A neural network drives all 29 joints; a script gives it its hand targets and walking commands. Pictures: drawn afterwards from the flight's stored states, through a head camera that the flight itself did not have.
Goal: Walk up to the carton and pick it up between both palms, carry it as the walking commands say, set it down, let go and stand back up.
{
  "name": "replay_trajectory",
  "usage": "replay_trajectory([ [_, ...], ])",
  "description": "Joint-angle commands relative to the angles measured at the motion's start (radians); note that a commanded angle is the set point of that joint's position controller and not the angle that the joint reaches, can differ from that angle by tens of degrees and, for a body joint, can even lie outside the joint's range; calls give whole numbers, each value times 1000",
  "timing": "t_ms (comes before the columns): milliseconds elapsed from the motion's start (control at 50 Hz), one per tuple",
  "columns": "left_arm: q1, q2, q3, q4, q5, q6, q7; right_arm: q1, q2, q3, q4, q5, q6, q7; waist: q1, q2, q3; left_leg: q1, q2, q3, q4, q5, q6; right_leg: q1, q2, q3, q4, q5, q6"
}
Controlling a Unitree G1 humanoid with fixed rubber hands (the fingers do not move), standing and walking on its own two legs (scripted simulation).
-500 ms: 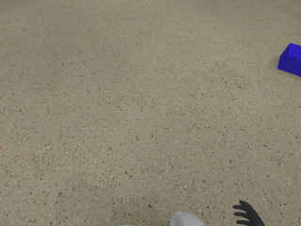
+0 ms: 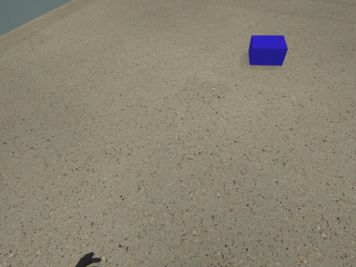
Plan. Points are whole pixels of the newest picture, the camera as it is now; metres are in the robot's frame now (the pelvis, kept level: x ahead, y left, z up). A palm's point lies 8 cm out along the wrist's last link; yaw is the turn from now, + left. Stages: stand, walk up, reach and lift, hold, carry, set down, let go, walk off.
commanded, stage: walk up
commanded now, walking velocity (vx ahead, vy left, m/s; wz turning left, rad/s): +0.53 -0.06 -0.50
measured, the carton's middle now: (266, 50) +1.96 -0.87 -0.68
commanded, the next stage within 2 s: none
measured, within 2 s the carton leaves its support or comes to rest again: neither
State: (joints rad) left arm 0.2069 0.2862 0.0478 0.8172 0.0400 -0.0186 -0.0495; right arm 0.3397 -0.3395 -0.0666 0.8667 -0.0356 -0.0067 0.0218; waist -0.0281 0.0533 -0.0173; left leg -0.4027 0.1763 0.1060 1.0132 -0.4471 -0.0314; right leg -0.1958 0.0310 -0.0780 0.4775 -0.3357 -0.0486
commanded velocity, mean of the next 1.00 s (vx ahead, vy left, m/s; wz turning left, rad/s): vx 0.51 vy -0.05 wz -0.33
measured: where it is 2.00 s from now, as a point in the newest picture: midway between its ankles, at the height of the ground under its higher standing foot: (236, 147)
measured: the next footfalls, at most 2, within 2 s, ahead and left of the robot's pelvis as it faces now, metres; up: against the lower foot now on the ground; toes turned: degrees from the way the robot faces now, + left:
left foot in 0.36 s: +0.40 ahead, +0.07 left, +0.00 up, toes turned -5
right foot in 0.82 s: +0.52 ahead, -0.29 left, +0.00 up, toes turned -24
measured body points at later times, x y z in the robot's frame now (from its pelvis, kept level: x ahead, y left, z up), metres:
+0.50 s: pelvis +0.28 -0.02 +0.00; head +0.32 -0.02 +0.44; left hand +0.32 +0.24 -0.15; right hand +0.35 -0.30 -0.13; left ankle +0.36 +0.07 -0.73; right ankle +0.10 -0.11 -0.62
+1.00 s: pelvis +0.49 -0.18 +0.01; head +0.51 -0.21 +0.46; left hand +0.63 +0.05 -0.12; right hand +0.47 -0.44 -0.14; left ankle +0.51 -0.02 -0.64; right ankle +0.48 -0.27 -0.73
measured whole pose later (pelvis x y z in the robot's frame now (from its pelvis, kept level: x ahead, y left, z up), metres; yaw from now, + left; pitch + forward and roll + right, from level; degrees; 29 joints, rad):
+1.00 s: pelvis +0.49 -0.18 +0.01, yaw -19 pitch +0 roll +2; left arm 0.27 0.21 0.04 0.95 0.03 -0.08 -0.02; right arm 0.26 -0.25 -0.07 0.92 -0.03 -0.04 0.02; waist 0.00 0.03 0.05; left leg -0.48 0.12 0.06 1.13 -0.29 -0.03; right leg -0.23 -0.02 -0.08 0.43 -0.20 -0.04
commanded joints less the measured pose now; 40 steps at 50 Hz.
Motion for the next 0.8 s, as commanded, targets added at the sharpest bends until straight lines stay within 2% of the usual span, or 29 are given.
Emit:
replay_trajectory([
  [0,151,128,30,11,-4,-21,24,-211,-46,0,-155,-4,-41,24,93,-95,103,-455,31,-94,97,125,-26,257,-263,408,-298,8,-132],
  [40,161,114,25,11,-9,-36,26,-179,-39,1,-139,-6,-28,35,57,-124,91,-399,-7,-70,89,180,-52,218,-234,342,-282,273,-130],
  [60,178,112,26,14,-14,-41,28,-194,-34,1,-140,-4,-25,36,53,-132,89,-380,-19,-66,69,199,-59,209,-231,329,-280,357,-131],
  [140,273,105,23,42,-24,-48,41,-342,3,12,-170,4,-15,39,76,-130,129,-349,-56,-53,-89,287,-65,194,-224,298,-286,541,-116],
  [240,388,108,22,103,-25,-51,55,-498,52,25,-214,12,-16,35,125,-167,145,-286,-113,-10,-309,334,-25,244,-230,285,-247,710,-77],
  [260,388,110,21,110,-26,-52,58,-496,52,23,-215,13,-19,32,115,-176,138,-240,-127,-2,-349,329,-12,245,-226,275,-221,789,-64],
  [280,370,114,19,110,-28,-53,61,-462,50,20,-205,15,-23,26,91,-187,116,-145,-150,11,-394,315,4,226,-212,250,-176,913,-43],
  [300,363,120,19,114,-31,-56,65,-392,39,13,-181,18,-28,18,59,-200,74,-31,-178,28,-423,296,16,213,-197,236,-104,1038,-27],
  [320,358,125,21,118,-34,-59,69,-269,17,0,-137,20,-37,8,8,-184,4,143,-194,44,-459,287,28,178,-180,224,38,1085,-19],
  [340,334,130,22,110,-37,-65,68,-107,-17,-16,-79,18,-48,-1,-62,-150,-82,400,-168,24,-513,323,38,47,-143,213,232,967,-8],
  [360,324,80,6,86,-43,-71,63,46,-110,-45,-34,-5,-59,-17,-126,-31,-171,663,60,-247,-543,274,87,-242,-40,176,526,545,23],
  [380,402,50,15,62,-47,-65,65,141,-211,-64,-12,-19,-59,-26,-101,147,-341,792,396,-700,-653,405,187,-411,46,147,856,-151,36],
  [400,337,86,33,64,-37,-62,62,117,-186,-59,14,7,-59,-30,-79,57,-344,698,370,-665,-681,423,180,-376,-42,236,918,-107,14],
  [440,238,28,24,46,-30,-50,46,-34,-45,-17,16,4,-72,-33,-13,-20,-100,405,254,-411,-734,411,166,-370,-97,213,880,17,14],
  [480,217,-6,23,34,-17,-21,25,-80,25,2,25,3,-86,-28,32,14,-6,239,184,-256,-776,381,135,-330,-127,177,817,41,31],
  [500,215,-23,23,33,-8,-9,13,-71,28,4,29,6,-90,-25,45,33,12,191,174,-213,-783,383,124,-305,-128,153,778,52,38],
  [540,162,-45,17,21,-3,10,-7,-42,21,4,42,9,-92,-22,54,47,54,146,161,-154,-797,413,113,-312,-143,121,659,88,52],
  [580,52,-44,14,-12,-7,21,-28,15,-17,-9,60,6,-86,-30,32,66,97,159,163,-119,-800,477,116,-349,-149,97,523,124,73],
  [620,-39,-44,10,-38,-22,23,-40,21,-27,-11,60,8,-83,-26,22,110,108,130,115,-36,-823,386,94,-274,-140,61,329,183,78],
  [660,-101,-24,15,-43,-30,15,-43,26,-36,-16,57,7,-83,-18,6,160,109,127,102,-14,-865,243,92,-201,-120,16,220,212,80],
  [720,-151,6,23,-32,-23,2,-39,70,-65,-26,61,7,-72,-17,-8,125,132,188,137,-32,-851,231,90,-198,-111,-5,136,172,74],
  [740,-144,14,25,-22,-17,-3,-36,78,-75,-27,62,8,-66,-17,-1,107,126,202,137,-20,-814,246,86,-169,-101,-22,99,162,71],
  [760,-100,28,29,-1,-13,-9,-31,79,-83,-27,61,11,-62,-17,26,79,98,188,125,10,-728,304,81,-78,-82,-52,58,158,66],
  [780,-18,56,38,35,-9,-17,-23,90,-76,-26,63,15,-58,-15,66,22,37,164,92,49,-568,408,70,59,-56,-65,30,136,51],
])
